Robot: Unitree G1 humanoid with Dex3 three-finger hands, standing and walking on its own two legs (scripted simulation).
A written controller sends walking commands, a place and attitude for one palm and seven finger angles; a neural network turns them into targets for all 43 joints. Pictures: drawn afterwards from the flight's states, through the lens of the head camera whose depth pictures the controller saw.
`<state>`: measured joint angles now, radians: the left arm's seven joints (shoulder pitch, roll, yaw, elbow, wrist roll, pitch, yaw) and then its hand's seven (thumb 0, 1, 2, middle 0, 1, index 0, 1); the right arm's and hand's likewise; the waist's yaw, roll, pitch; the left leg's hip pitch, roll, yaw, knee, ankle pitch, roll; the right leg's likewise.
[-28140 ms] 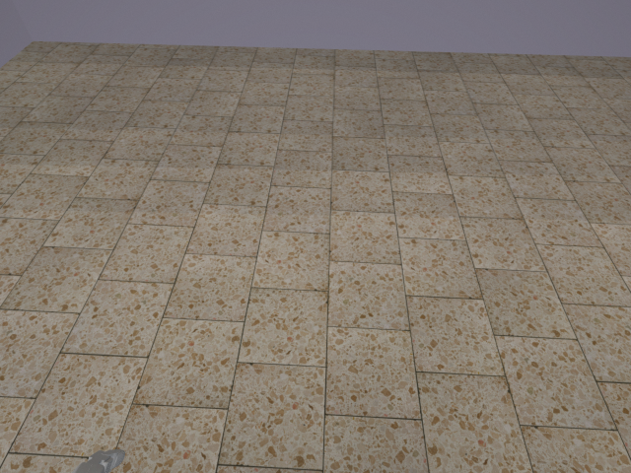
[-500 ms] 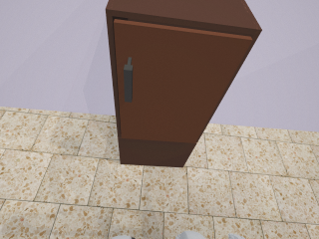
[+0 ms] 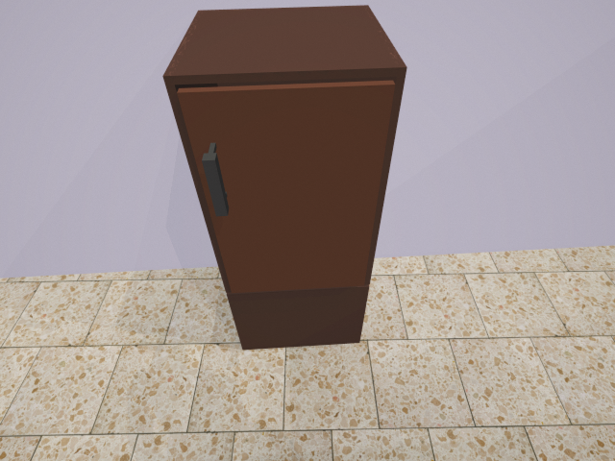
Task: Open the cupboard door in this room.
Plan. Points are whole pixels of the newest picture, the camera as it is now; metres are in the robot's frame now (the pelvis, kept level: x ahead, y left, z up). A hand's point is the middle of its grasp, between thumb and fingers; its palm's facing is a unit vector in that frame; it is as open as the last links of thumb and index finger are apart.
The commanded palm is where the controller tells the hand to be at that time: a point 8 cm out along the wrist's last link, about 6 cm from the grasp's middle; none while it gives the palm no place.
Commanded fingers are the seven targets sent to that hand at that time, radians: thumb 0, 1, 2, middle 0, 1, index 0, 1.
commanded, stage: come to a stop and stand still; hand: left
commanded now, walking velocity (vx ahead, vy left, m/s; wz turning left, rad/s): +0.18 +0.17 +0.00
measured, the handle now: (217, 179) +0.62 +0.22 +0.03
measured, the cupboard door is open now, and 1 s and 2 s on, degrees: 0 0 0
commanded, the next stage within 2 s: look again from close up in 1.10 s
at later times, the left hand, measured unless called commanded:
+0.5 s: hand out of the picture -0.05 +0.14 -0.19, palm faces +0.14 -0.98 -0.11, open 7.3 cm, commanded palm none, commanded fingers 0.00 0.90 0.90 -0.20 -0.30 -0.20 -0.30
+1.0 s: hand out of the picture +0.03 +0.24 -0.18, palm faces +0.04 -0.98 -0.22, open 7.3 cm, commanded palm none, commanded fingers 0.00 0.90 0.90 -0.20 -0.30 -0.20 -0.30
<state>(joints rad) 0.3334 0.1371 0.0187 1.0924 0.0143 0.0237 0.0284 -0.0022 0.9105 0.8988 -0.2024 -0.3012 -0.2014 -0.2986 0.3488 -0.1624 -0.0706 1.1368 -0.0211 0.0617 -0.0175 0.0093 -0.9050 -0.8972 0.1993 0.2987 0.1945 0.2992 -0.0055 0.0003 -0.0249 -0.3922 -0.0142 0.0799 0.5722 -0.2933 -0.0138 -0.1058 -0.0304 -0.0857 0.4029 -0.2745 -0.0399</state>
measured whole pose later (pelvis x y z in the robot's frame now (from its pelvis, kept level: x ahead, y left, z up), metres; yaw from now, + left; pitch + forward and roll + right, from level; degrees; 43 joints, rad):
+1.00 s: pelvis +0.01 +0.05 +0.00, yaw +1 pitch -1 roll +0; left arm 0.22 0.19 0.01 1.12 0.00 0.00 0.04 0.00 0.91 0.90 -0.20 -0.30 -0.20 -0.30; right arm 0.26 -0.14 0.00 1.17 -0.01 -0.01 -0.04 0.01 -0.91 -0.90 0.20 0.30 0.20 0.30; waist 0.00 -0.02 0.07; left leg -0.11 -0.01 0.09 0.39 -0.26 0.03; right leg -0.08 -0.09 -0.09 0.39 -0.29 0.05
